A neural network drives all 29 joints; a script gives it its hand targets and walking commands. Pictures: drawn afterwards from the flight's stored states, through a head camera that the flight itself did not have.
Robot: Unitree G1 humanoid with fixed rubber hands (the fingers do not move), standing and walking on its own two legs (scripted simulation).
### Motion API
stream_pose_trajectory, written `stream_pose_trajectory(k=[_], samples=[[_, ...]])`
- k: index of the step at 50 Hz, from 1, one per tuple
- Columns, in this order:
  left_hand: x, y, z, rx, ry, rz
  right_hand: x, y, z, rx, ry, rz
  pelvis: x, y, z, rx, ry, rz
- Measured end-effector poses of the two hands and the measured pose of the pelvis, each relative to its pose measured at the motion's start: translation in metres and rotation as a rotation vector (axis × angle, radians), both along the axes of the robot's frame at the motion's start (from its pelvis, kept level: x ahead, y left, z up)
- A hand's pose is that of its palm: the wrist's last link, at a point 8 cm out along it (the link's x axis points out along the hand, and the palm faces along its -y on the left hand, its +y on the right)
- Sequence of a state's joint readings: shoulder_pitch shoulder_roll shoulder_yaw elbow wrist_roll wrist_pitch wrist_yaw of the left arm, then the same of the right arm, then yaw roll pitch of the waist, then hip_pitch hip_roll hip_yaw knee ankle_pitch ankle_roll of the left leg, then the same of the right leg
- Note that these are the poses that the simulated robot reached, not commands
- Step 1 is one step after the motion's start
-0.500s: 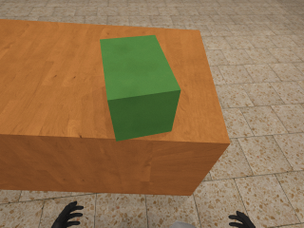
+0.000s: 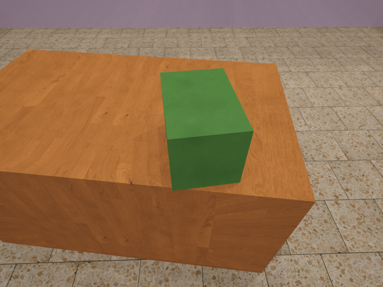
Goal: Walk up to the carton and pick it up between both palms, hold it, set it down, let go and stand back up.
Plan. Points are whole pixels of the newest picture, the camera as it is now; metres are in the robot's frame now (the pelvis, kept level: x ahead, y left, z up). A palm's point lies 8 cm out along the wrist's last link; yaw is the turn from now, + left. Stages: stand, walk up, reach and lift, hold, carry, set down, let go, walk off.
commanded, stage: walk up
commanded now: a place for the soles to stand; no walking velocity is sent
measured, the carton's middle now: (199, 126) +0.56 -0.02 +0.01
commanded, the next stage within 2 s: none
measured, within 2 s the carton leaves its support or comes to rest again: neither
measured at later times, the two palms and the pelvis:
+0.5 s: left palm (70, 279) +0.19 +0.27 -0.10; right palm out of the picture +0.15 -0.23 -0.13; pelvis +0.08 +0.03 -0.01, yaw -3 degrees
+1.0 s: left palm (67, 260) +0.23 +0.30 -0.11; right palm (288, 266) +0.20 -0.21 -0.08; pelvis +0.10 +0.06 +0.01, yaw -8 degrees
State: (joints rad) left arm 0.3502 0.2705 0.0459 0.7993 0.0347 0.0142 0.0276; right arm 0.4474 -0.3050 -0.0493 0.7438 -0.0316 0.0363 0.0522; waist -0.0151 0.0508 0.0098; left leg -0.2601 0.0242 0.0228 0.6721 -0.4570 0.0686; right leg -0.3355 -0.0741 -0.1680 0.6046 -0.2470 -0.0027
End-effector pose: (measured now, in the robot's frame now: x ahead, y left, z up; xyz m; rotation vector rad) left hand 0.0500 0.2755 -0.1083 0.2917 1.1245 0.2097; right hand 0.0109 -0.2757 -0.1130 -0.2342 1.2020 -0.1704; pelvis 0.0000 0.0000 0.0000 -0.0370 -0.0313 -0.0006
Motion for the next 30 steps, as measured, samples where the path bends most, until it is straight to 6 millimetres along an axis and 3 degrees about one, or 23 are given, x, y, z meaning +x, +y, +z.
stream_pose_trajectory(k=[6, 9, 13, 16, 19, 25, 30], samples=[[0.015, 0.012, -0.003, -0.001, 0.043, -0.027, -0.021, 0.016, -0.005, -0.007, 0.053, -0.089, 0.016, 0.01, -0.001, 0.028, -0.013, -0.021], [0.038, 0.005, -0.001, -0.009, 0.024, -0.059, -0.015, 0.021, -0.008, 0.003, 0.053, -0.112, 0.029, 0.012, -0.001, 0.042, -0.009, -0.038], [0.082, -0.01, 0.0, -0.019, -0.041, -0.104, 0.005, 0.025, -0.021, 0.027, 0.045, -0.114, 0.049, 0.011, -0.007, 0.052, -0.008, -0.065], [0.115, -0.022, 0.008, -0.028, -0.126, -0.118, 0.028, 0.03, -0.029, 0.05, 0.053, -0.088, 0.061, 0.012, -0.008, 0.003, -0.009, -0.044], [0.132, -0.023, 0.014, -0.026, -0.175, -0.109, 0.062, 0.036, -0.028, 0.048, 0.044, -0.039, 0.069, 0.016, -0.006, 0.011, -0.01, -0.045], [0.136, -0.005, 0.007, -0.039, -0.118, -0.094, 0.14, 0.046, -0.013, 0.015, -0.109, 0.018, 0.083, 0.033, -0.005, 0.009, -0.018, -0.045], [0.141, 0.013, -0.004, -0.078, -0.056, -0.073, 0.177, 0.058, 0.006, 0.001, -0.194, 0.021, 0.094, 0.045, -0.003, 0.034, -0.018, -0.072]])
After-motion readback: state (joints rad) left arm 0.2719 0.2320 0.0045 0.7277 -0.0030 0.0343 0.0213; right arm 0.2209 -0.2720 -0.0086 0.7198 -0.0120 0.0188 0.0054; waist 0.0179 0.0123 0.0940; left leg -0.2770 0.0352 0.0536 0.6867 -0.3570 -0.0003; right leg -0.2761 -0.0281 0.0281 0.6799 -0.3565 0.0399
